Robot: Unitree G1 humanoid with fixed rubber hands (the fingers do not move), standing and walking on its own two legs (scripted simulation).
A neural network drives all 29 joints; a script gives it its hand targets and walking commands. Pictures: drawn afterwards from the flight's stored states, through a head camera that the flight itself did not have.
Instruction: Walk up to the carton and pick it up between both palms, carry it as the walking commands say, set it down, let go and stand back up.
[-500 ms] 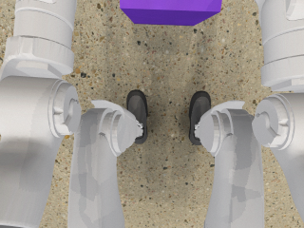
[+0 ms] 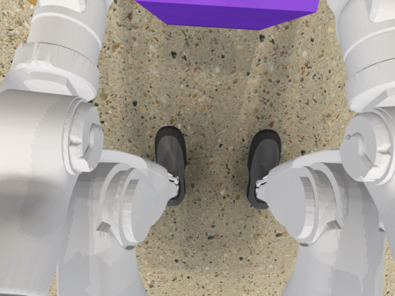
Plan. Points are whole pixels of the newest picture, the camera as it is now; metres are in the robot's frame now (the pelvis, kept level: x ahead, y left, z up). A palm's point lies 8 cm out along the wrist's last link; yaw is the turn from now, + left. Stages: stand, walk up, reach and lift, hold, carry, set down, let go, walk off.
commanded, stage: reach and lift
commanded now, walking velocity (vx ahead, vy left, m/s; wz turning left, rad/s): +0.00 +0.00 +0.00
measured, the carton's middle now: out of the picture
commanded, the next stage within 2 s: none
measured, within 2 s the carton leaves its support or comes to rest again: leaves its support in 1.68 s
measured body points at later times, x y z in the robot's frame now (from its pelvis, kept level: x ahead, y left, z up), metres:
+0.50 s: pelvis +0.00 +0.00 -0.01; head +0.39 +0.01 +0.20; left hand +0.60 +0.16 -0.19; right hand +0.59 -0.16 -0.20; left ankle +0.13 +0.09 -0.34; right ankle +0.12 -0.13 -0.34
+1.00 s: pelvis +0.00 +0.00 -0.01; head +0.39 +0.01 +0.20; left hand +0.60 +0.13 -0.19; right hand +0.59 -0.15 -0.20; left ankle +0.13 +0.09 -0.34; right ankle +0.12 -0.13 -0.34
